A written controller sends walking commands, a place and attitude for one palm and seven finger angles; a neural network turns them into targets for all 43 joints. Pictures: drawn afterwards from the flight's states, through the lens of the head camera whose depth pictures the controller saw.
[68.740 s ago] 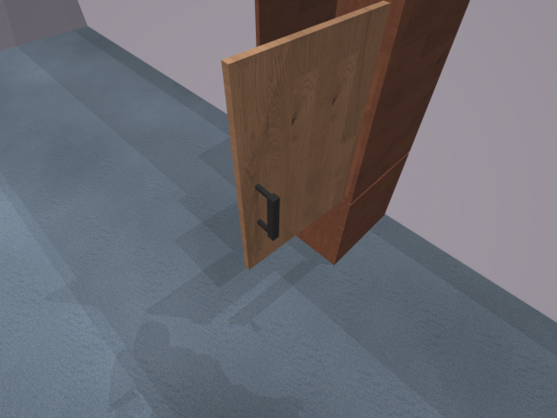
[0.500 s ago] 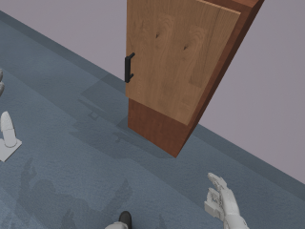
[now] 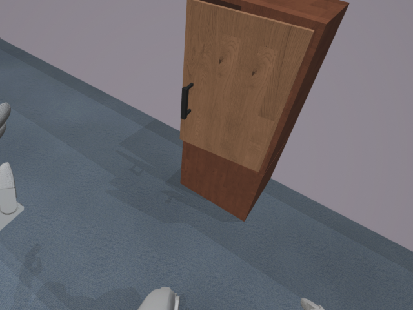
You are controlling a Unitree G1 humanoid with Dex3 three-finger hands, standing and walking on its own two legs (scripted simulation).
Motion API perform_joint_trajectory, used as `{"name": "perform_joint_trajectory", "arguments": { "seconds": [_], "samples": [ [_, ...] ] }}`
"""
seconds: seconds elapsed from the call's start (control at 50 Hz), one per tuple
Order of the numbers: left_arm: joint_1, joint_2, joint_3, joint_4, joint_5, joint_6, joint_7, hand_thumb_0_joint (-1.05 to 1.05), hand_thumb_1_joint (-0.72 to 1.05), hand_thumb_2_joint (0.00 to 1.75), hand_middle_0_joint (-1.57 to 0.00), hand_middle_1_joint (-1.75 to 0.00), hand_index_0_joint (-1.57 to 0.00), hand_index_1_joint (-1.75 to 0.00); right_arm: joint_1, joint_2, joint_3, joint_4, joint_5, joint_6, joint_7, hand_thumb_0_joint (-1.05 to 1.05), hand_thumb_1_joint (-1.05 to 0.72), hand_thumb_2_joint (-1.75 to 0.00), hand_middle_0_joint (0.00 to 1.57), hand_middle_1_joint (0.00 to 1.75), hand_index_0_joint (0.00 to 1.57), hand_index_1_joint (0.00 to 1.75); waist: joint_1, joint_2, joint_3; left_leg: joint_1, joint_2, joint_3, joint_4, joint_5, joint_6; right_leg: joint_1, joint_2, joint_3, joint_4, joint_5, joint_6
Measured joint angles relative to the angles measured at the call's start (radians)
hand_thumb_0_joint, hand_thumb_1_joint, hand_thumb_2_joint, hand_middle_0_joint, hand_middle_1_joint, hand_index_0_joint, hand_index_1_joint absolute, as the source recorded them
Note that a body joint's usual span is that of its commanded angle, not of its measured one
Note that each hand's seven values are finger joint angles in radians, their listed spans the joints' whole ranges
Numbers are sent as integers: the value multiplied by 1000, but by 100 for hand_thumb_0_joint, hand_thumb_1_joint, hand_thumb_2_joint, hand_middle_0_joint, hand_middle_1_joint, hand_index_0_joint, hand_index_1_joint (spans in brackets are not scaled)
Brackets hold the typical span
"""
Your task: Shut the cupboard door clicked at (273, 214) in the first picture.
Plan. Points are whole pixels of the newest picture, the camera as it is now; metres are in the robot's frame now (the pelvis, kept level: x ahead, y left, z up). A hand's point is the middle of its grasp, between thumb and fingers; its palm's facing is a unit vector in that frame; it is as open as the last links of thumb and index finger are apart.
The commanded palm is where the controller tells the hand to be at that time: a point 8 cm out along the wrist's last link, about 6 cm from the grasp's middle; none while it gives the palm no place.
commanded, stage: stop stepping back and stand still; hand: left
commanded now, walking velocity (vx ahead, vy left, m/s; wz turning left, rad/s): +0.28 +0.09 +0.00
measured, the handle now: (187, 101) +0.89 +0.08 -0.08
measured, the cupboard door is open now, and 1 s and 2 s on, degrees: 7 7 7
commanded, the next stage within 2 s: let the arm hang, fingers relaxed in 0.88 s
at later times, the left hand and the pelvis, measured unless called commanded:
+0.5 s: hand (4, 189) +0.22 +0.28 +0.20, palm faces +0.40 -0.77 -0.50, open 7.4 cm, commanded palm +0.15 +0.32 +0.20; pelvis +0.00 +0.02 +0.02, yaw -2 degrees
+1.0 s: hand (13, 186) +0.23 +0.29 +0.18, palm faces +0.34 -0.78 -0.52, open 7.4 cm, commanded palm none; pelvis +0.02 +0.04 +0.02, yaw -2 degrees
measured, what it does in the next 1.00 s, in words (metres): steps on the spot: left foot, then right foot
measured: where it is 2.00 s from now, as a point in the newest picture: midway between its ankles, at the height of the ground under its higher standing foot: outside the picture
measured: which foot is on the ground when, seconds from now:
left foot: up 0.00-0.08, down 0.10-1.00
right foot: down 0.00-0.12, up 0.14-0.40, down 0.42-1.00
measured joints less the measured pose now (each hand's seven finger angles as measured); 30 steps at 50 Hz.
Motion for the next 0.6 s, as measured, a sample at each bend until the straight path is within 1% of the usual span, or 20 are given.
{"name": "perform_joint_trajectory", "arguments": {
  "seconds": [0.02,0.04,0.08,0.1,0.12,0.16,0.2,0.22,0.26,0.3,0.34,0.38,0.4,0.42,0.44,0.46,0.48,0.52,0.56,0.6],
  "samples": [
    [22,2,-1,1,10,-17,5,1,89,90,-21,-30,-21,-30,13,8,9,9,-2,6,-6,1,-91,-90,20,30,20,30,22,-6,-26,43,25,0,-29,-15,15,3,-8,9,-36,13,17],
    [21,0,-6,19,20,-31,15,1,89,90,-21,-30,-21,-30,25,11,17,15,-4,6,-15,1,-91,-90,20,30,20,30,42,-9,-46,104,49,3,-112,-38,31,8,-18,15,-71,30,29],
    [-32,-21,-23,86,38,-40,45,1,88,90,-21,-30,-22,-30,37,-2,28,21,-7,-11,-33,1,-91,-90,20,30,20,30,69,2,-64,252,80,8,-359,-54,59,11,-44,12,-104,53,49],
    [-68,-41,-32,123,41,-33,60,1,88,90,-21,-30,-22,-30,38,-22,29,11,-8,-22,-40,1,-90,-90,20,30,20,30,77,27,-67,324,98,-1,-484,-62,75,-1,-50,4,-92,49,61],
    [-114,-62,-39,165,42,-23,73,1,89,90,-21,-30,-22,-30,21,-36,25,9,-7,-27,-48,1,-90,-90,20,30,20,30,76,41,-57,333,92,2,-526,-15,84,-19,-65,0,-61,39,70],
    [-189,-100,-43,250,36,9,91,1,89,90,-21,-30,-21,-30,-39,-41,25,16,-5,-22,-57,1,-90,-90,20,30,20,30,84,44,-16,334,67,22,-518,15,84,-55,-77,35,10,24,77],
    [-215,-118,-45,296,30,45,92,1,89,90,-21,-30,-21,-30,-89,-24,31,16,-11,-28,-53,1,-90,-90,20,30,20,30,75,40,5,355,59,36,-559,40,83,-103,-63,52,96,19,81],
    [-213,-124,-53,297,29,59,90,1,89,90,-20,-30,-21,-30,-104,-12,35,8,-12,-33,-47,1,-90,-90,20,30,20,30,68,38,12,369,59,39,-588,56,83,-123,-54,49,123,29,81],
    [-184,-135,-80,261,30,76,84,1,90,90,-20,-30,-20,-30,-122,9,47,-17,-12,-42,-33,1,-90,-90,20,30,20,30,56,32,19,395,65,44,-648,87,81,-146,-42,28,129,53,81],
    [-135,-137,-109,202,34,76,72,2,90,90,-20,-30,-20,-30,-127,25,59,-47,-14,-46,-22,1,-90,-90,20,30,20,30,49,28,20,417,78,51,-697,111,76,-146,-32,-3,86,75,80],
    [-84,-125,-129,150,35,64,62,2,90,90,-20,-30,-20,-30,-125,32,67,-75,-16,-42,-19,1,-90,-90,20,30,20,30,43,31,19,429,91,56,-726,122,69,-120,-23,-37,5,88,78],
    [-47,-95,-126,122,35,52,57,2,89,90,-20,-30,-20,-30,-119,33,69,-98,-16,-29,-23,1,-90,-90,20,30,20,30,38,35,14,428,101,58,-725,117,61,-69,-14,-62,-111,107,73],
    [-34,-74,-114,118,34,49,57,2,89,90,-21,-30,-21,-30,-116,31,69,-106,-15,-20,-25,1,-90,-90,20,30,20,30,36,32,10,421,100,62,-713,108,56,-40,-13,-65,-171,117,68],
    [-28,-52,-98,120,33,46,58,2,89,90,-21,-30,-21,-30,-113,29,68,-113,-15,-10,-27,1,-90,-90,20,30,20,30,35,25,6,409,95,67,-691,94,52,-14,-17,-57,-221,135,56],
    [-34,-44,-87,134,33,45,60,1,89,90,-21,-30,-21,-30,-116,19,64,-111,-14,-1,-30,1,-90,-90,20,30,20,30,37,33,8,396,101,68,-662,77,48,-13,-12,-57,-235,180,30],
    [-45,-43,-82,154,32,47,62,1,89,90,-21,-30,-21,-30,-118,5,57,-102,-14,9,-31,1,-90,-90,20,30,20,30,35,50,10,388,110,63,-638,61,45,-14,-3,-62,-227,189,8],
    [-56,-46,-79,172,29,53,65,1,89,90,-21,-30,-21,-30,-116,-9,49,-92,-10,18,-31,1,-90,-90,20,30,20,30,33,66,8,380,114,54,-617,45,47,-16,4,-66,-218,182,-5],
    [-65,-63,-80,197,24,60,77,1,89,90,-21,-30,-21,-30,-106,-38,31,-67,2,32,-27,1,-90,-90,20,30,20,30,32,82,1,361,105,28,-550,17,50,-15,9,-66,-207,159,-15],
    [-61,-84,-85,212,25,56,85,1,89,90,-21,-30,-21,-30,-92,-63,15,-46,11,43,-29,1,-90,-90,20,30,20,30,30,81,1,352,89,17,-498,-28,52,-4,4,-62,-203,143,-14],
    [-56,-102,-94,216,31,50,90,1,89,90,-21,-30,-21,-30,-77,-84,3,-36,14,47,-36,1,-91,-90,20,30,20,30,25,76,11,363,81,18,-523,-11,56,7,-5,-61,-189,127,-9]
  ]
}}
